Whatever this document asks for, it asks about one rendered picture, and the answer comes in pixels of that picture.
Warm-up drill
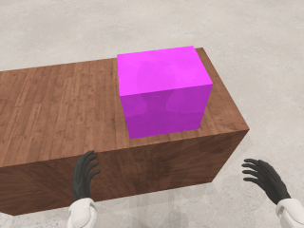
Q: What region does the left robot forearm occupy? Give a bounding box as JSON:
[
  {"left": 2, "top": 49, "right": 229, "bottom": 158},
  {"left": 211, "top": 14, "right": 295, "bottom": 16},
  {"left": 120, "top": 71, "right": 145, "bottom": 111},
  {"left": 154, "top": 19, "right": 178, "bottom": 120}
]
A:
[{"left": 66, "top": 198, "right": 102, "bottom": 228}]

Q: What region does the right robot forearm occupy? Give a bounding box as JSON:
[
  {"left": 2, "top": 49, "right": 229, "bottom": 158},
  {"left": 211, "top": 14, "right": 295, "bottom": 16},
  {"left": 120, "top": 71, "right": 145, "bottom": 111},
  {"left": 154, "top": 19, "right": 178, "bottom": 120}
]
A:
[{"left": 275, "top": 198, "right": 304, "bottom": 228}]

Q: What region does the robot right hand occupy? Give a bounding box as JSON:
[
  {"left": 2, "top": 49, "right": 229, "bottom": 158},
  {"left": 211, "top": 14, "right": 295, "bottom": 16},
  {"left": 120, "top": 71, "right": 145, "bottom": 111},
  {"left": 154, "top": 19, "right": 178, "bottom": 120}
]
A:
[{"left": 241, "top": 159, "right": 291, "bottom": 205}]

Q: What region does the carton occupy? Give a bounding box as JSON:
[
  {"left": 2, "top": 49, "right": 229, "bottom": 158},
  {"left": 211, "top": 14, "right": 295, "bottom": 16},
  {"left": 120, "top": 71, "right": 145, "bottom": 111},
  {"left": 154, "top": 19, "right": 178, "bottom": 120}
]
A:
[{"left": 117, "top": 46, "right": 213, "bottom": 140}]

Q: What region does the robot left hand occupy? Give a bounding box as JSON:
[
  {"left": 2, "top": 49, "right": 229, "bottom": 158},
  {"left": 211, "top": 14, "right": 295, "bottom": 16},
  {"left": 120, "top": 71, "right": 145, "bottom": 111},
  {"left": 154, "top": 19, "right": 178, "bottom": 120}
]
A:
[{"left": 72, "top": 150, "right": 101, "bottom": 202}]

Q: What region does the pedestal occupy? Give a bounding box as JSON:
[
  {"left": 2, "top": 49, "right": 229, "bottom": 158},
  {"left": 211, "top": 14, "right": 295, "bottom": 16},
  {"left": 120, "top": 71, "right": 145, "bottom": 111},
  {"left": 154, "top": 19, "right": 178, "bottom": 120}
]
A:
[{"left": 0, "top": 47, "right": 250, "bottom": 216}]

